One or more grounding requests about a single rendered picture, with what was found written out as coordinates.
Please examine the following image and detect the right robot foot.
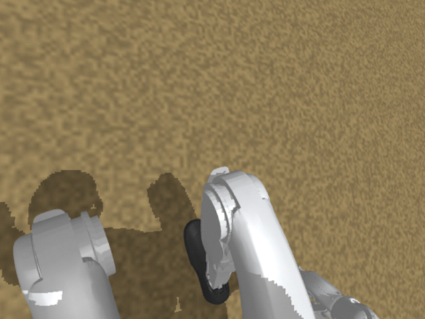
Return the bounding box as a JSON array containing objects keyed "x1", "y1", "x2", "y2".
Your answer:
[{"x1": 183, "y1": 219, "x2": 230, "y2": 304}]

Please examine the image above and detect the right robot arm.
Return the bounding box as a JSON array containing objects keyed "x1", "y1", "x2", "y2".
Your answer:
[{"x1": 331, "y1": 296, "x2": 379, "y2": 319}]

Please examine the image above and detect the right robot hand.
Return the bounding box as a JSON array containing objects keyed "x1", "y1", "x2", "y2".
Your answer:
[{"x1": 298, "y1": 266, "x2": 344, "y2": 319}]

